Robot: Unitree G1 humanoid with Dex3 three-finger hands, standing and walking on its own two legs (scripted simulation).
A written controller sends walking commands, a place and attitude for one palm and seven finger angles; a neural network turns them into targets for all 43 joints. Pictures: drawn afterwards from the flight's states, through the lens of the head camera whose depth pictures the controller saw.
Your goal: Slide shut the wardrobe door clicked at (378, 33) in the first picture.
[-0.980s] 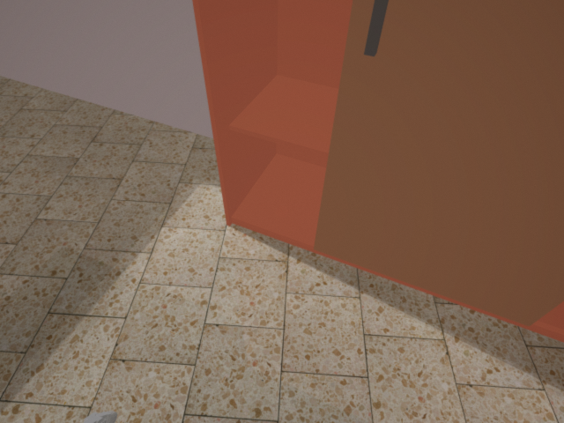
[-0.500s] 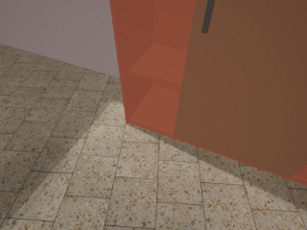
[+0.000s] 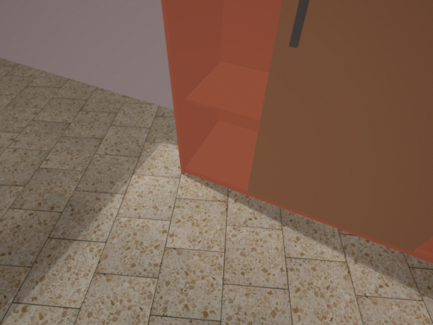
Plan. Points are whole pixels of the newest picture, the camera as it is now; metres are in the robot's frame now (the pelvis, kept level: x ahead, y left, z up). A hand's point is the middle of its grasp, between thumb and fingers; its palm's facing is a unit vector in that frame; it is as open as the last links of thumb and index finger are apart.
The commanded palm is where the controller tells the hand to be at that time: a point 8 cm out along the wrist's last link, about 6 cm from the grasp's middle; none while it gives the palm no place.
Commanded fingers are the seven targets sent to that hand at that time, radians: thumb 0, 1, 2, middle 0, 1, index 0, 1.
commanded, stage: look at it before walking up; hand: right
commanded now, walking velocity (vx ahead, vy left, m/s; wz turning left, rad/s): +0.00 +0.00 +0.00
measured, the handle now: (301, 15) +0.88 -0.18 +0.22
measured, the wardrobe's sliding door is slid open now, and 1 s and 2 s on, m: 0.41 0.41 0.41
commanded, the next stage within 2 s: turn to face it in 0.46 s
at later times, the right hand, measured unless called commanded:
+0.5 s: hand out of the picture +0.07 -0.25 -0.16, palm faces -0.03 +0.94 -0.33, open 7.4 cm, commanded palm none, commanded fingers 0.00 -0.90 -0.90 0.20 0.30 0.20 0.30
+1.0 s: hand out of the picture +0.03 -0.24 -0.19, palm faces +0.14 +0.97 -0.22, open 7.4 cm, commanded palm none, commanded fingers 0.00 -0.90 -0.90 0.20 0.30 0.20 0.30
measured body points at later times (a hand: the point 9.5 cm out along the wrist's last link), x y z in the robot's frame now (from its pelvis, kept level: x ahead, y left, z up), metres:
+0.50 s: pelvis +0.01 +0.00 +0.00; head +0.01 +0.00 +0.45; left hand +0.08 +0.29 -0.13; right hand +0.08 -0.30 -0.13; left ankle +0.01 +0.12 -0.74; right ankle +0.00 -0.13 -0.74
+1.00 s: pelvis -0.01 -0.03 -0.02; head +0.01 -0.06 +0.43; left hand +0.07 +0.21 -0.16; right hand +0.02 -0.29 -0.18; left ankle +0.00 +0.11 -0.72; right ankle +0.00 -0.12 -0.74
